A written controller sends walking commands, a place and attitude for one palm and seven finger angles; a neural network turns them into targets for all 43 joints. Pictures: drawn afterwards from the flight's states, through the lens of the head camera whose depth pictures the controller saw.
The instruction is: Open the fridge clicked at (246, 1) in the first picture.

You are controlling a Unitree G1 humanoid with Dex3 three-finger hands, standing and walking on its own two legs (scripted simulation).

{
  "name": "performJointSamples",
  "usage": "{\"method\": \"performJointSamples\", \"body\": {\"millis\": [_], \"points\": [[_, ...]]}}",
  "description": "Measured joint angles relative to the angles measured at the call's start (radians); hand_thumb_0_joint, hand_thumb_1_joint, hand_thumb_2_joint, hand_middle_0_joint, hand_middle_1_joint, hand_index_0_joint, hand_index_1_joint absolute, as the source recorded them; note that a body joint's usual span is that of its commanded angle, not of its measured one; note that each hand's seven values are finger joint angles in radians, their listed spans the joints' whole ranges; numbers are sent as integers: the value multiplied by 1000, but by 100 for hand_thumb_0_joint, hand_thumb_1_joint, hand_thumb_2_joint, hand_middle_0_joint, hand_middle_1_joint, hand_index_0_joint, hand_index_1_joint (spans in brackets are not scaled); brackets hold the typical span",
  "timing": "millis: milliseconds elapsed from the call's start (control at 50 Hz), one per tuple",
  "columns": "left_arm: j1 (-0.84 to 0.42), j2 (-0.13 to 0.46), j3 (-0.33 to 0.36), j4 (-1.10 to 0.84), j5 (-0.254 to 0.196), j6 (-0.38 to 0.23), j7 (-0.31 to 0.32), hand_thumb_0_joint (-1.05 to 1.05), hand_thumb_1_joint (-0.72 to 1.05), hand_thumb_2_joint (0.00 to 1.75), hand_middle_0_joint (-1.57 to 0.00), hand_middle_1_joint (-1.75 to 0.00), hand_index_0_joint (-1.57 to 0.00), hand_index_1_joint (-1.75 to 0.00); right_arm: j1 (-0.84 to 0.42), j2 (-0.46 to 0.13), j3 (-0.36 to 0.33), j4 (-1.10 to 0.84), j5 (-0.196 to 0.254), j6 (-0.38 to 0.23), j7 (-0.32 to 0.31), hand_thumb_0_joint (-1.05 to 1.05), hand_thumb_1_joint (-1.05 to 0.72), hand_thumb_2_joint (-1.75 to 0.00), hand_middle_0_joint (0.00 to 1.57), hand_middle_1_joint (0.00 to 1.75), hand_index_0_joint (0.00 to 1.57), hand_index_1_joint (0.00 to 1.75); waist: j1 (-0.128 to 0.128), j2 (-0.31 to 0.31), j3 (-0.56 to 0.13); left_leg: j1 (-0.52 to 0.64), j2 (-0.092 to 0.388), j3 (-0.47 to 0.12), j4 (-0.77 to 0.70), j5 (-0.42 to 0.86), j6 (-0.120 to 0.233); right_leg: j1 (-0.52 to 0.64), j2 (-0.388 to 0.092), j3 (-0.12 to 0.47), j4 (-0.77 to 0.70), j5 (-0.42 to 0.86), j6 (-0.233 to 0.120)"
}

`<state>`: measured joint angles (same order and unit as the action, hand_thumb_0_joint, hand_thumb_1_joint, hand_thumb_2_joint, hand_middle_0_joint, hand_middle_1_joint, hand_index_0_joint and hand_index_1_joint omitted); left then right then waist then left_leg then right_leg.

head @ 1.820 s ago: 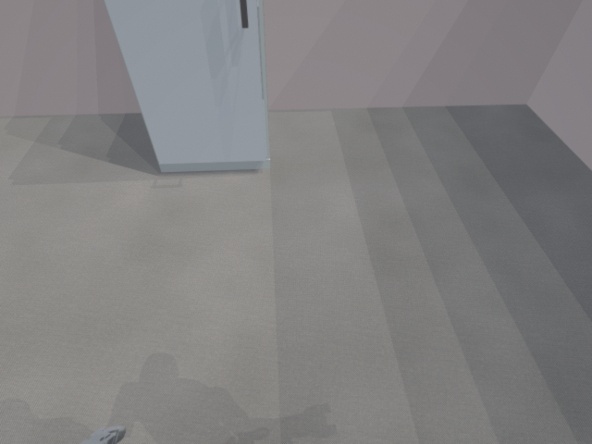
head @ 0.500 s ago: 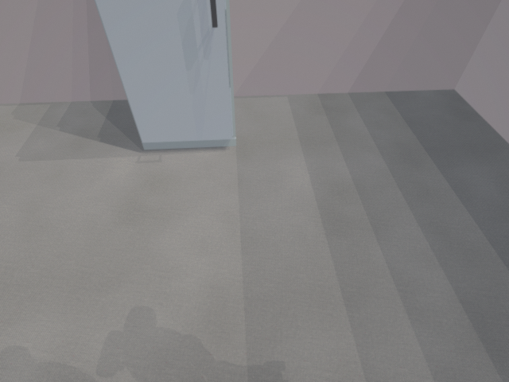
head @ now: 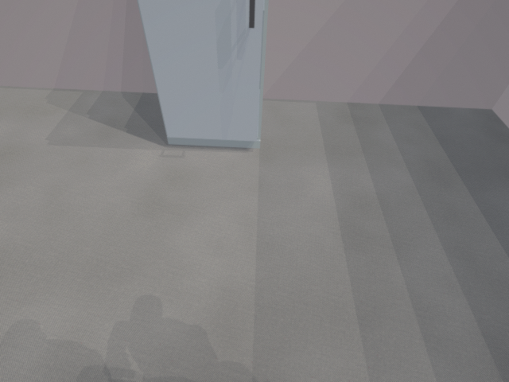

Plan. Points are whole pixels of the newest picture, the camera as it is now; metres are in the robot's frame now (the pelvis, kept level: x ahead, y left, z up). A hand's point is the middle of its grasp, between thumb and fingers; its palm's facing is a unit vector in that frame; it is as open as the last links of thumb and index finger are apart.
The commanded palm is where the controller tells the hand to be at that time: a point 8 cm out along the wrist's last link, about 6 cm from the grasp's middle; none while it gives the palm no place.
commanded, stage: walk to a spot facing it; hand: right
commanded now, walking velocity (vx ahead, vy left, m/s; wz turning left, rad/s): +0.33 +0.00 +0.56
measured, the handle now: out of the picture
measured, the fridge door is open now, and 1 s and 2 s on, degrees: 0 0 0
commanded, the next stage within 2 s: turn to face it in 1.92 s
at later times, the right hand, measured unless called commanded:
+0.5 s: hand out of the picture +0.13 -0.20 -0.18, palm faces -0.08 +0.98 -0.16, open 7.4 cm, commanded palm none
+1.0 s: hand (321, 222) +0.54 -0.16 -0.17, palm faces -0.44 +0.89 -0.14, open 7.4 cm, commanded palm none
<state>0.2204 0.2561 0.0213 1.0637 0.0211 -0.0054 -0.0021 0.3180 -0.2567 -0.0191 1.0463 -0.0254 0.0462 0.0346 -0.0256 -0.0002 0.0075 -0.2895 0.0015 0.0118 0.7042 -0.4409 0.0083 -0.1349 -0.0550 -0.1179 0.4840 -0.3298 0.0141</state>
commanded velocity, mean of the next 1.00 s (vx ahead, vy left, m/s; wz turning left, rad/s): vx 0.35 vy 0.00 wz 0.43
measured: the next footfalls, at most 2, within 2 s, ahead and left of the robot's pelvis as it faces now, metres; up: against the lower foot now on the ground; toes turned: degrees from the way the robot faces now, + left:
right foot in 0.52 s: +0.35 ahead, -0.11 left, +0.00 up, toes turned +5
left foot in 1.20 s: +0.52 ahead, +0.16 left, +0.00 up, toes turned +41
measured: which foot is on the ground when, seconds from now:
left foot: down 0.00-0.52, up 0.54-1.00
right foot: down 0.00-0.06, up 0.08-0.50, down 0.52-1.00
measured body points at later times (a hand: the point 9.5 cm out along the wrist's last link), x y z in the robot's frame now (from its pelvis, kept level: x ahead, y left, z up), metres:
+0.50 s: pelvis +0.18 -0.02 -0.01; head +0.21 -0.04 +0.44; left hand +0.29 +0.23 -0.13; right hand +0.14 -0.25 -0.17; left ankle +0.02 +0.11 -0.73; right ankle +0.31 -0.11 -0.73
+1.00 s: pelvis +0.38 -0.04 +0.01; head +0.41 -0.05 +0.45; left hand +0.20 +0.12 -0.13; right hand +0.56 -0.21 -0.15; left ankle +0.39 +0.13 -0.66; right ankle +0.31 -0.11 -0.73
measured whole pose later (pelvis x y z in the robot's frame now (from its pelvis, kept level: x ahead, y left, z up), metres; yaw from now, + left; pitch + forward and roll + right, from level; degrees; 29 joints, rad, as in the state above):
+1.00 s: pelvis +0.38 -0.04 +0.01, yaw +26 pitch +0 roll +1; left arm 0.48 0.13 0.03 1.11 0.02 -0.08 0.03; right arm 0.16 -0.19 -0.08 0.98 -0.04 0.05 0.03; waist 0.05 0.03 0.04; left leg -0.64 0.10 0.07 1.01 -0.11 -0.02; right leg 0.02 -0.02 -0.37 0.32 -0.35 -0.05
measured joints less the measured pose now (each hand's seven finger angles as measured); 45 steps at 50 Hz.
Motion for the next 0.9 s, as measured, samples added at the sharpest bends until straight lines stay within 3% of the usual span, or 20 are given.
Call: {"method": "performJointSamples", "body": {"millis": [60,100,140,200,360,440,500,520,560,600,640,700,780,900], "points": [[35,-2,8,-4,-1,-4,2,1,90,89,-20,-30,-20,-30,32,28,-7,-16,-2,-21,8,1,-91,-90,20,30,20,30,5,-23,17,20,4,42,-91,68,6,-19,-38,-17,102,-72,15],[47,-3,12,7,-2,11,3,1,90,89,-20,-30,-20,-30,40,46,-10,-20,-1,-54,-6,1,-91,-90,20,30,20,30,-1,-40,28,13,-18,56,-64,105,28,-115,-47,28,347,-163,16],[48,-10,14,19,-2,19,0,1,91,89,-20,-30,-20,-30,62,63,-10,-22,5,-72,-21,1,-91,-90,20,30,20,30,-11,-39,29,47,-32,54,-95,90,45,-206,-34,55,530,-144,10],[21,-22,18,5,2,14,-8,1,91,89,-20,-30,-20,-30,105,84,-7,-13,4,-82,-30,1,-91,-90,20,30,20,30,-23,-15,24,108,-40,15,-196,116,48,-318,-31,50,628,-55,19],[-86,-46,33,-84,0,-7,-18,1,91,90,-20,-30,-20,-30,153,126,1,28,-2,-98,-36,1,-90,-90,21,30,20,30,-11,-9,25,241,-46,-66,-373,142,26,-482,-60,67,501,125,49],[-125,-62,28,-101,-3,-11,-23,1,91,90,-19,-30,-20,-30,147,117,-6,28,-7,-101,-47,1,-90,-90,21,30,20,30,-30,-5,31,298,-37,-94,-381,92,2,-453,-51,51,331,128,37],[-141,-78,17,-114,-3,-31,-22,1,91,90,-20,-30,-20,-30,147,99,-16,28,-5,-98,-51,1,-90,-90,21,30,20,30,-39,13,31,317,-20,-121,-312,12,-22,-359,-21,32,158,131,16],[-144,-84,13,-119,-1,-45,-18,1,91,90,-20,-30,-20,-30,146,92,-21,31,-2,-95,-50,1,-90,-90,21,30,20,30,-33,23,34,299,-15,-129,-231,-30,-21,-327,-12,20,127,168,-11],[-145,-101,6,-125,5,-67,-11,1,91,90,-20,-30,-20,-30,114,73,-34,39,8,-77,-45,1,-90,-90,21,30,20,30,-27,46,49,180,-11,-120,96,-70,1,-313,-11,-17,195,120,-59],[-122,-114,0,-122,4,-71,-5,1,91,89,-20,-30,-20,-30,79,52,-42,37,6,-64,-43,1,-91,-90,20,30,20,30,-21,55,49,48,-10,-85,378,-33,13,-258,-18,-53,188,68,-75],[-80,-123,0,-110,4,-72,3,0,91,89,-20,-30,-20,-30,37,32,-54,22,-2,-55,-33,1,-91,-90,20,30,20,30,-9,56,43,-62,11,-31,513,48,12,-193,-18,-78,128,68,-76],[-8,-120,21,-81,-5,-81,26,0,93,89,-20,-30,-20,-30,-25,12,-69,-23,-9,-44,-25,1,-91,-90,20,30,20,30,5,51,32,-191,41,6,547,151,3,-109,-8,-107,28,82,-81],[78,-89,32,-34,-4,-78,33,-1,94,89,-20,-30,-20,-30,-83,8,-82,-70,-14,-32,-19,1,-91,-90,20,30,19,30,16,49,15,-314,67,-3,541,276,-14,-24,16,-152,-70,82,-88],[191,-92,26,20,-6,-77,37,0,93,90,-20,-30,-20,-30,-126,29,-80,-78,-14,-8,-11,1,-91,-90,20,30,19,30,44,43,12,-381,90,-2,477,348,-33,76,38,-210,-139,37,-85]]}}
